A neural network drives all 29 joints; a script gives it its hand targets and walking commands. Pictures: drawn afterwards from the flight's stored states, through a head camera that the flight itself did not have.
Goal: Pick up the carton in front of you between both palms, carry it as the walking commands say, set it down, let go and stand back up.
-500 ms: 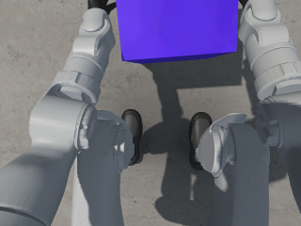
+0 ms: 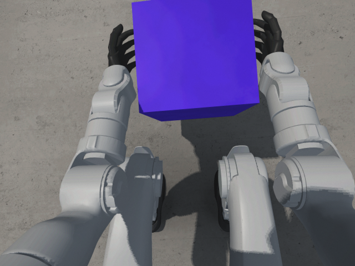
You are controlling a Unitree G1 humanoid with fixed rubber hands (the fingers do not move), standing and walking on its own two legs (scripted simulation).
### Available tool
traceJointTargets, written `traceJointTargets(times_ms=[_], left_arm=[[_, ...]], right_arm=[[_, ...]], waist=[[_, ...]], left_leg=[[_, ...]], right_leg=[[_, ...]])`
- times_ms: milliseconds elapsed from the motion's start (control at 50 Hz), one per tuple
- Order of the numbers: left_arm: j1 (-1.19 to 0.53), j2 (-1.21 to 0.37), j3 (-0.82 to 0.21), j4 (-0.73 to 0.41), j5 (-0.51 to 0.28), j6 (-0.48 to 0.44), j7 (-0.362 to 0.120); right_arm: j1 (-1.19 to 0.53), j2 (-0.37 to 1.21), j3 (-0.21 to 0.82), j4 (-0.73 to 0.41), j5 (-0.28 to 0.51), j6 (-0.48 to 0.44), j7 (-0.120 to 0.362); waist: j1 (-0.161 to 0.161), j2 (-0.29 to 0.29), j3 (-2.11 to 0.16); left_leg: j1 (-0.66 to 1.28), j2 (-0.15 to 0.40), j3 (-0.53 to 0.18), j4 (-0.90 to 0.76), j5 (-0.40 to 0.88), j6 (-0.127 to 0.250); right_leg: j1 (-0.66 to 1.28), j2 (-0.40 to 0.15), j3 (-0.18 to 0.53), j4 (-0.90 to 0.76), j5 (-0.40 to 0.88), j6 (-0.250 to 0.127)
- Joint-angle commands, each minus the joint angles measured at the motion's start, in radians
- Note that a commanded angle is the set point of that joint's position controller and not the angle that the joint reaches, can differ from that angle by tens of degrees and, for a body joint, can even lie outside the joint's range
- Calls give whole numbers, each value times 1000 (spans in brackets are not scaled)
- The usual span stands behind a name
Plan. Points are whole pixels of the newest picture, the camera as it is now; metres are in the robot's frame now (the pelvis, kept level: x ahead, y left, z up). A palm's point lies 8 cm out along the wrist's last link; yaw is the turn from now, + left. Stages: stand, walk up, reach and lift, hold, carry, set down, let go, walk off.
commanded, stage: reach and lift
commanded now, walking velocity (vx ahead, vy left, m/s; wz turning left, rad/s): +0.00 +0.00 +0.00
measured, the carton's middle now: (194, 72) +0.51 -0.02 -0.15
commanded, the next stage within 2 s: none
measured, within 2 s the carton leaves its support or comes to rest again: neither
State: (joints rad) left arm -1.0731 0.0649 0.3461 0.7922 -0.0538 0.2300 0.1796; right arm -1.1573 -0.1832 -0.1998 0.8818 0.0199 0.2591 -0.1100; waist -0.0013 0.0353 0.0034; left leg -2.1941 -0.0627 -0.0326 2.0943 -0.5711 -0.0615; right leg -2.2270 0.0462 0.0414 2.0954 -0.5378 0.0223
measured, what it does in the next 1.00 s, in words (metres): rises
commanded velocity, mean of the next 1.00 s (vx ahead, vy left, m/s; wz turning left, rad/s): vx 0.00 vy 0.00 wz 0.00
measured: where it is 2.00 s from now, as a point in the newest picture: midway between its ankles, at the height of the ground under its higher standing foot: (189, 210)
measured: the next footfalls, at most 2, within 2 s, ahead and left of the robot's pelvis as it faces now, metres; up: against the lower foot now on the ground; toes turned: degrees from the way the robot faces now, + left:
none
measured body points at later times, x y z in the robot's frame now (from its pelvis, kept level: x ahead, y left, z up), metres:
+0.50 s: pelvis +0.01 +0.01 +0.13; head +0.24 -0.01 +0.52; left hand +0.48 +0.13 +0.07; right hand +0.48 -0.17 +0.07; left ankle +0.11 +0.13 -0.36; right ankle +0.12 -0.12 -0.36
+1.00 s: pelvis +0.06 +0.00 +0.27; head +0.17 -0.01 +0.71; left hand +0.44 +0.14 +0.24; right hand +0.44 -0.16 +0.23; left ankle +0.11 +0.13 -0.36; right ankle +0.12 -0.12 -0.36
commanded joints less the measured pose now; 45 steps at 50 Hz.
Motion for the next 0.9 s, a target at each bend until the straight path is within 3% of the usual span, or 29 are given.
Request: traceJointTargets(times_ms=[0, 40, 80, 180, 300, 480, 880], left_arm=[[-686, -1025, -383, -105, 35, 37, -292], [-652, -1008, -302, -38, 100, 54, -297], [-638, -1014, -263, -21, 139, 62, -300], [-644, -1098, -308, -45, 132, 74, -328], [-577, -1172, -408, -114, 96, 103, -337], [-423, -1207, -528, -187, 51, 124, -340], [-60, -1221, -531, -160, 107, 101, -364]], right_arm=[[-529, 1175, 315, -98, 9, 31, 288], [-523, 1161, 252, -38, -35, 45, 301], [-521, 1150, 199, -12, -74, 47, 308], [-494, 1154, 149, -21, -133, 49, 307], [-446, 1212, 242, -120, -97, 70, 324], [-332, 1289, 397, -233, -20, 99, 328], [27, 1347, 404, -237, -77, 74, 304]], waist=[[46, -110, -1018], [67, -119, -939], [61, -117, -925], [-9, -59, -1037], [-21, -23, -1170], [6, -64, -1173], [5, -52, -844]], left_leg=[[447, -120, 142, -273, 126, 49], [433, -118, 137, -318, 80, 59], [446, -117, 129, -359, 65, 60], [531, -122, 115, -439, 96, 42], [701, -128, 107, -522, 167, 28], [867, -125, 82, -644, 236, 32], [1232, -99, 5, -1021, 285, 53]], right_leg=[[620, 108, -104, -294, 126, -6], [584, 107, -96, -341, 60, -6], [594, 109, -94, -378, 37, -11], [696, 113, -99, -447, 99, -27], [814, 119, -103, -513, 169, -26], [1010, 124, -86, -631, 243, -3], [1418, 101, -3, -1015, 309, -14]])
